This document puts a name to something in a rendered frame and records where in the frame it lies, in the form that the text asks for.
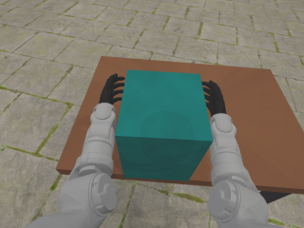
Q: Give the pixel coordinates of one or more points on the robot right upper arm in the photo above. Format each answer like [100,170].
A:
[236,206]

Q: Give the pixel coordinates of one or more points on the right robot forearm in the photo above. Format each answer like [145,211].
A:
[227,164]

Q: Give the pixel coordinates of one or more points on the robot left upper arm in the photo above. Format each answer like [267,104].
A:
[84,202]

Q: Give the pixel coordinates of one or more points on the left robot forearm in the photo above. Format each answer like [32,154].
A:
[98,145]

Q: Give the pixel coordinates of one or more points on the right robot hand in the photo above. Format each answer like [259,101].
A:
[216,103]

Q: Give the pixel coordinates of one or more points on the carton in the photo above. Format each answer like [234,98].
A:
[163,129]

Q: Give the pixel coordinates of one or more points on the left robot hand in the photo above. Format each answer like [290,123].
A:
[108,92]

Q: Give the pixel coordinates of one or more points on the table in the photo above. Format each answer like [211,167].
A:
[269,136]

